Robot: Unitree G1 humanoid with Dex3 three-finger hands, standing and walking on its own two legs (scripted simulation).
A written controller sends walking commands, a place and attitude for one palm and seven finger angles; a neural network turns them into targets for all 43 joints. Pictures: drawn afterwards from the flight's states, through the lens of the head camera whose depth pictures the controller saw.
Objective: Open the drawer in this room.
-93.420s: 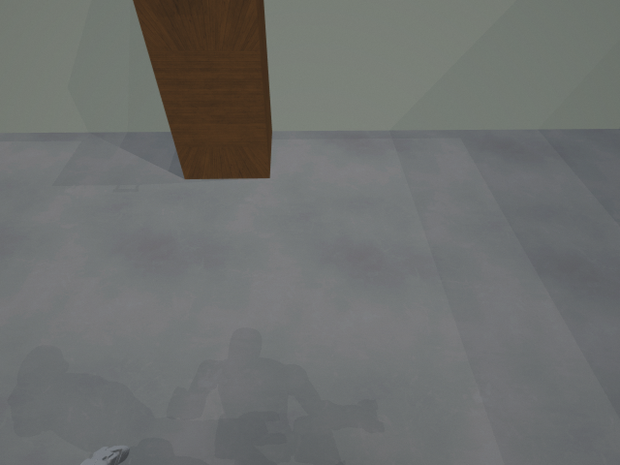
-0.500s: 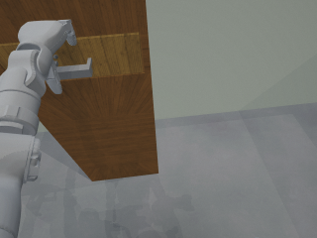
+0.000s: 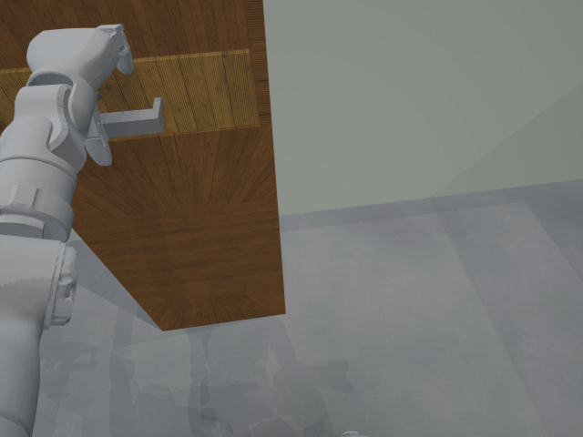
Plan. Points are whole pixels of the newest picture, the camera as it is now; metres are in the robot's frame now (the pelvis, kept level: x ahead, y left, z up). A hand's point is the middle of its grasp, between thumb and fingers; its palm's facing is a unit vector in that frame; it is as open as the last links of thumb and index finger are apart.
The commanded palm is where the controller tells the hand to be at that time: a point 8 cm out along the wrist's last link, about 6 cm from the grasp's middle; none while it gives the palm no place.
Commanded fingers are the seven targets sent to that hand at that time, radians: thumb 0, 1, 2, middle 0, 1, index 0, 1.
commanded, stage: lower the fingers behind the handle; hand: left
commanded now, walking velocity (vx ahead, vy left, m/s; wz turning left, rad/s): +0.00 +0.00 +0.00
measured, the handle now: (124, 115) +0.55 +0.23 +0.15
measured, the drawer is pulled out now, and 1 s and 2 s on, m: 0.00 0.00 0.00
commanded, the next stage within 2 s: lift the hand off the handle in 0.68 s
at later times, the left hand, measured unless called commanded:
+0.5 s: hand (98, 98) +0.50 +0.23 +0.21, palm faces +0.07 +0.04 -1.00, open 13.7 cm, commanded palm +0.50 +0.25 +0.19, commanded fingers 0.00 -0.50 0.30 -0.30 -1.20 -0.30 -1.20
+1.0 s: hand (122, 142) +0.50 +0.22 +0.14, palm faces -0.05 +0.01 -1.00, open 13.7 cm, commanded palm +0.49 +0.24 +0.18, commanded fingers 0.00 -0.50 0.30 -0.30 -1.20 -0.30 -1.20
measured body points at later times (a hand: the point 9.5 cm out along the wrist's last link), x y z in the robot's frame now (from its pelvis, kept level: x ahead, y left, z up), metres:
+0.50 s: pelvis -0.01 +0.00 -0.01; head +0.04 -0.01 +0.44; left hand +0.49 +0.22 +0.26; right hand +0.05 -0.28 -0.13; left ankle +0.03 +0.11 -0.72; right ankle +0.06 -0.12 -0.72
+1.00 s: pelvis +0.00 +0.00 -0.01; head +0.07 -0.01 +0.44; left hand +0.50 +0.22 +0.19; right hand +0.06 -0.27 -0.13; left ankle +0.03 +0.11 -0.72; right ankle +0.06 -0.12 -0.72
